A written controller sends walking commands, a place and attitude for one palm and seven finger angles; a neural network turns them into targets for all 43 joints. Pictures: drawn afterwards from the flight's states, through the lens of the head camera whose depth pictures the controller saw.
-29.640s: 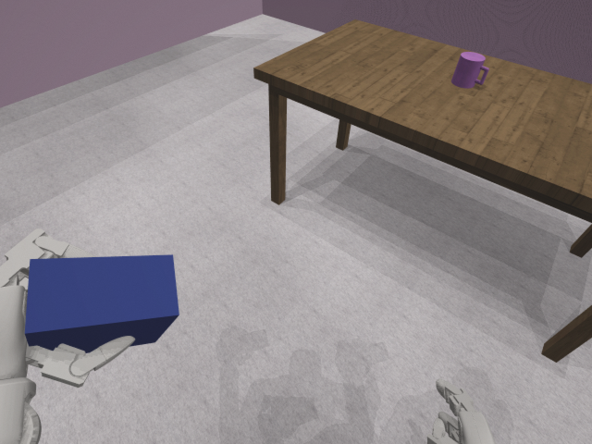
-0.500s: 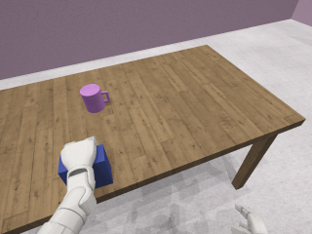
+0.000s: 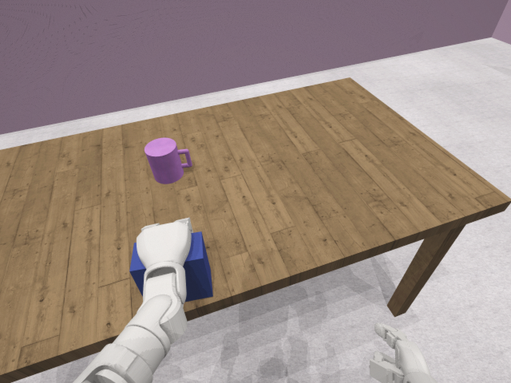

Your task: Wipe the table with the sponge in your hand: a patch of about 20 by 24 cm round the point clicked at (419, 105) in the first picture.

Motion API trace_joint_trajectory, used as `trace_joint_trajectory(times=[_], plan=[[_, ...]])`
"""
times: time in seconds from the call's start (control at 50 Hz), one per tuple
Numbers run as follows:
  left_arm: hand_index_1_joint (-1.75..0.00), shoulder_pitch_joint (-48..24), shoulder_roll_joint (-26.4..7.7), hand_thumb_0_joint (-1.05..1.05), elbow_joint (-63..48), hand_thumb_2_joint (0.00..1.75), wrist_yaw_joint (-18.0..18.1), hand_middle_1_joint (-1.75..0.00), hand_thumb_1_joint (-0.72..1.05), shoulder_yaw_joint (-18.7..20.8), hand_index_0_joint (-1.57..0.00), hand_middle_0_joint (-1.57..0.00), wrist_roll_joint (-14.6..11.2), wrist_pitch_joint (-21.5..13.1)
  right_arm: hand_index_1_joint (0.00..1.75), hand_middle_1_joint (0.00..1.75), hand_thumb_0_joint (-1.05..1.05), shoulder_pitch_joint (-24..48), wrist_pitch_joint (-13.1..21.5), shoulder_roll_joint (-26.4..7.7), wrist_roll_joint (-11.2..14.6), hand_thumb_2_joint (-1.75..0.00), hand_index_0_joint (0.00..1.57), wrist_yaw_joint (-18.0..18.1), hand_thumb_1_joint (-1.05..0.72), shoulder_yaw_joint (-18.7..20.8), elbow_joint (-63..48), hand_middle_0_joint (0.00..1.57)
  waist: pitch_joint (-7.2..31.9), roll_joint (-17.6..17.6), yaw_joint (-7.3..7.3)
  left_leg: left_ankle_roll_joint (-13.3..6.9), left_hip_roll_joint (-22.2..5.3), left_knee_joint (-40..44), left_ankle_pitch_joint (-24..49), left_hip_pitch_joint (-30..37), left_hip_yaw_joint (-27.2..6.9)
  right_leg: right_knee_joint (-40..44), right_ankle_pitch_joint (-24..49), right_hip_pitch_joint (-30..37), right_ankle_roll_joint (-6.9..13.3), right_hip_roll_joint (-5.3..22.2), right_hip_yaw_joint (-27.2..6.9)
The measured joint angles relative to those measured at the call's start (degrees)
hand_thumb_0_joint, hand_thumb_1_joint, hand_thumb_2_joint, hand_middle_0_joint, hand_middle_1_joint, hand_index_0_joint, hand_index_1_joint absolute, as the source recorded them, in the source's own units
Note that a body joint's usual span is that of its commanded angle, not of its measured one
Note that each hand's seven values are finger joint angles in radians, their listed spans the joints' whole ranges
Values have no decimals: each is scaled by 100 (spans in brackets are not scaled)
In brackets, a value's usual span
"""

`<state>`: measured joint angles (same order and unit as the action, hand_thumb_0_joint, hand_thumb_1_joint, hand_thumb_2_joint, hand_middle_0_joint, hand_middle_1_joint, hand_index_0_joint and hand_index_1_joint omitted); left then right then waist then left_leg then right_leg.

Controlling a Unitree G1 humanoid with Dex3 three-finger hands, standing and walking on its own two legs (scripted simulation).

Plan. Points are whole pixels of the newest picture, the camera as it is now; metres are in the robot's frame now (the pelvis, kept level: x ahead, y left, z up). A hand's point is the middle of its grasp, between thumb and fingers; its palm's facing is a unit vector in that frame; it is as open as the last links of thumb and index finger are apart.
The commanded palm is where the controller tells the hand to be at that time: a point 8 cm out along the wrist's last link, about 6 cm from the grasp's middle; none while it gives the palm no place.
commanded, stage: slide across to the third lane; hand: left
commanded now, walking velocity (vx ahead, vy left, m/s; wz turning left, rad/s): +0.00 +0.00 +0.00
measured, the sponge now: (177, 276) +0.31 +0.20 -0.04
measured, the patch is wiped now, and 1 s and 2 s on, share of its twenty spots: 0.75 0.90 1.00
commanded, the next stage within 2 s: wipe forward along the third lane in 0.14 s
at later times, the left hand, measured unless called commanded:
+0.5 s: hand (193, 248) +0.35 +0.17 +0.00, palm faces -0.08 -0.03 -1.00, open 10.3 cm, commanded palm +0.33 +0.16 +0.04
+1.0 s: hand (193, 226) +0.40 +0.18 +0.00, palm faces -0.10 -0.01 -1.00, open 10.3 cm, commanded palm +0.38 +0.18 +0.04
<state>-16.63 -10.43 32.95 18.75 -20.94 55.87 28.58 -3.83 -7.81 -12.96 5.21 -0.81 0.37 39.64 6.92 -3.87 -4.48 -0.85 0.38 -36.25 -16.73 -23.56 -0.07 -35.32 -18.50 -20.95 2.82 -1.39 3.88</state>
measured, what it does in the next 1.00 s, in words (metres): stands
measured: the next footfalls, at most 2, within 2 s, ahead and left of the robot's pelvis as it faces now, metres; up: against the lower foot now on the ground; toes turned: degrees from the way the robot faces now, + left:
none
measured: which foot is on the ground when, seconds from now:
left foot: down 0.00-1.00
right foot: down 0.00-1.00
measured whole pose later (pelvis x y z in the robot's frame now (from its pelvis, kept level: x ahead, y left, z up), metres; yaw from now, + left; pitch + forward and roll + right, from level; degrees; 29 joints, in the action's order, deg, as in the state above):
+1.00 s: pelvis -0.02 -0.02 -0.01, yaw -2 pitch +11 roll +0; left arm -40.1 -13.6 62.1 22.4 -9.8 55.4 23.7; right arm -12.2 -6.4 -14.5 4.2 0.9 1.1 44.0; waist 8.3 -2.8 2.4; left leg 0.3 -1.9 -38.9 -15.8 -34.5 0.4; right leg -38.0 -17.0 -32.5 4.3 -3.6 3.3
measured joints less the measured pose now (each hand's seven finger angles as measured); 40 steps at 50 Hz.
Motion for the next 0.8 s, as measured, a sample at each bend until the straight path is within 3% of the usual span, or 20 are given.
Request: trace_joint_trajectory(times=[0.24, 0.38, 0.8], plan=[[-134, -565, 274, -1, 712, 103, 174, -134, -50, -43, -69, -65, -106, 43, 30, 30, 1, -71, -65, 19, -41, -90, 20, -55, -90, 35, 109, 20, 39, 25, 95, 57, -52, 24, 67, -97, -4, -7, 56, -122, 57, -51, 2], [-134, -731, 285, -1, 1021, 103, 243, -134, -50, 174, -70, -66, -140, 91, 30, 30, 1, -132, -107, -42, -43, -90, 20, 41, -90, 18, 211, 20, -5, 62, 205, 96, -95, 93, 119, -90, 26, 23, 104, -150, 90, -94, -29], [-133, -2016, -174, 0, 2549, 104, 318, -133, -52, 1010, -71, -67, -54, -394, 30, 30, 1, -644, 35, -117, -99, -90, 20, 208, -90, 49, 354, 20, 109, 110, 575, 133, -227, -177, 113, -864, 57, -232, 145, -955, 171, -217, -57]])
